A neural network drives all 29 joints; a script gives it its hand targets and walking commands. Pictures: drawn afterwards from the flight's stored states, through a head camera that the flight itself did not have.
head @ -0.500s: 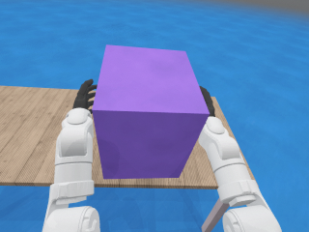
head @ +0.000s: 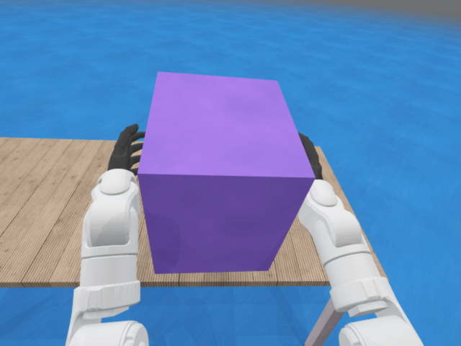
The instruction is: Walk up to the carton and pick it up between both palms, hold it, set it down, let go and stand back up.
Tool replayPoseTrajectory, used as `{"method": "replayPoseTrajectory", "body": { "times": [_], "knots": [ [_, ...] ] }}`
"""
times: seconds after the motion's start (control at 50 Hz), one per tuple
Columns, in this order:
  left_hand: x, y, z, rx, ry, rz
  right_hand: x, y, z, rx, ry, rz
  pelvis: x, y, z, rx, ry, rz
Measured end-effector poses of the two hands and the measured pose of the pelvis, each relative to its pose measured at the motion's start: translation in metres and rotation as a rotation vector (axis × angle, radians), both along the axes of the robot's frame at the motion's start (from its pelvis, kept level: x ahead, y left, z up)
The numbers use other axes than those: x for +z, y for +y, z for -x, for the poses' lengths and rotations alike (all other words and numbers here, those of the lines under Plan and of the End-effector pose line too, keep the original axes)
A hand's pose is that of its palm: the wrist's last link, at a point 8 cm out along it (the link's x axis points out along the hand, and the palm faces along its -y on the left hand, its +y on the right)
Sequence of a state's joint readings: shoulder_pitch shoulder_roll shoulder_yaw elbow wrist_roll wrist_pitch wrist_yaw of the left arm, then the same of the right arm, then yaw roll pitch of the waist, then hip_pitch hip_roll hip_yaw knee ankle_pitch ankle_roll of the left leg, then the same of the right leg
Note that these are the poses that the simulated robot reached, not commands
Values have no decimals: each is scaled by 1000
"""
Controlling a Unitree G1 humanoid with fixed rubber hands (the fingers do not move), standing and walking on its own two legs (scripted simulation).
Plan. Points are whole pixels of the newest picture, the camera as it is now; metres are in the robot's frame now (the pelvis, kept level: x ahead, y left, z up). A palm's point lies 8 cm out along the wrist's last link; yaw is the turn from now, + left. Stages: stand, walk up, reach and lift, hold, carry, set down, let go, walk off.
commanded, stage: hold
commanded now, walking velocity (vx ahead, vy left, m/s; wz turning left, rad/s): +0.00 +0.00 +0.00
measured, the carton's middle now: (216, 176) +0.38 +0.02 +0.15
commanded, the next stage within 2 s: none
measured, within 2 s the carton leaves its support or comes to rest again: neither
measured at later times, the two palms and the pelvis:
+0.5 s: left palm (121, 175) +0.33 +0.17 +0.19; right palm (311, 180) +0.33 -0.14 +0.18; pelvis -0.02 -0.01 +0.00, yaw +0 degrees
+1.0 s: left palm (121, 172) +0.35 +0.17 +0.18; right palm (304, 178) +0.35 -0.14 +0.17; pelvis +0.00 +0.00 +0.00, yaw +0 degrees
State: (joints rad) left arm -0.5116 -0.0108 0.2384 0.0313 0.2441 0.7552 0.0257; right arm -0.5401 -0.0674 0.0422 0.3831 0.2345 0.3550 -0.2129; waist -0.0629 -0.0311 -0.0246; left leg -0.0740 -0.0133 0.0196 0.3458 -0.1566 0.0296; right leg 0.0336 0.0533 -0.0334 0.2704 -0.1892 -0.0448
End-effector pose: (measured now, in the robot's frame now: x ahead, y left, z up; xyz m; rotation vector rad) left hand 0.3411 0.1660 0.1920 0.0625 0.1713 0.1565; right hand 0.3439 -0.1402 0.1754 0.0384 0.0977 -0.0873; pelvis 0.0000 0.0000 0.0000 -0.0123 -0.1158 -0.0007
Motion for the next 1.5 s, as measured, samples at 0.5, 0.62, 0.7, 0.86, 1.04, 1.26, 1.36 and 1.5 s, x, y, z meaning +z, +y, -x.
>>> {"method": "replayPoseTrajectory", "body": {
  "times": [0.5,0.62,0.7,0.86,1.04,1.26,1.36,1.5],
  "knots": [
    [-1,0,6,-9,20,33,6,-1,9,-14,21,-9,-1,-8,20,8,-10,-5],
    [-3,1,1,-6,33,26,1,1,4,-15,33,-18,0,-6,21,11,6,-4],
    [-2,2,-3,-9,25,16,0,2,1,-16,23,-21,0,-3,18,11,17,-2],
    [-2,5,-6,-8,17,12,2,4,-3,-14,14,12,1,2,9,4,8,-1],
    [-7,5,-8,-3,18,7,-3,5,-6,-10,15,9,0,5,0,2,11,2],
    [3,0,-4,3,-2,5,3,-1,-4,-7,-4,1,0,3,-1,-2,1,2],
    [6,-1,0,-2,-9,13,7,0,-1,-1,-9,-1,0,0,1,-4,-11,-1],
    [4,2,7,3,-3,23,8,2,3,3,-1,4,0,-5,6,3,-18,-4]
  ]
}}
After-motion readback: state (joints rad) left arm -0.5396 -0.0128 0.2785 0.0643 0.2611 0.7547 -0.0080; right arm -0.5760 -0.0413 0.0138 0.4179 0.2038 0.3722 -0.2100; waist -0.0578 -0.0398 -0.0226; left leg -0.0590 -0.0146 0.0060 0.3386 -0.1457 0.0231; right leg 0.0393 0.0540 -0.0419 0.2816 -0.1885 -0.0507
